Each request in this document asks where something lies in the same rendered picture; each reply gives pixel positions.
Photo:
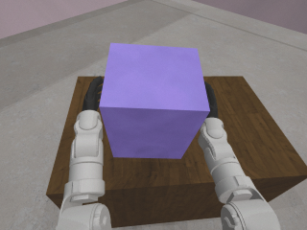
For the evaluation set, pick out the right robot forearm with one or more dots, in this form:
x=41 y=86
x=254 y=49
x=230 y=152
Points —
x=231 y=183

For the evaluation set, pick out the right robot hand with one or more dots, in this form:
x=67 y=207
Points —
x=211 y=101

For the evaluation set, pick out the carton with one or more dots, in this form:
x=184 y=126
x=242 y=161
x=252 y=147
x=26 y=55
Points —
x=153 y=100

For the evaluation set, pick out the pedestal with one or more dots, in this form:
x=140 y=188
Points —
x=142 y=191

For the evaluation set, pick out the left robot forearm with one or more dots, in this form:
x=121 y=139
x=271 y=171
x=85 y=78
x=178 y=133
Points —
x=85 y=181

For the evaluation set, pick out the left robot hand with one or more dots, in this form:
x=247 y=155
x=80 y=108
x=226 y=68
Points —
x=90 y=101

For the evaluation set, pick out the left robot upper arm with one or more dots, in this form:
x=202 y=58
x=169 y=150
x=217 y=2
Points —
x=93 y=216

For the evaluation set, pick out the right robot upper arm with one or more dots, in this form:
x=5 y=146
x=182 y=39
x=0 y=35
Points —
x=251 y=214

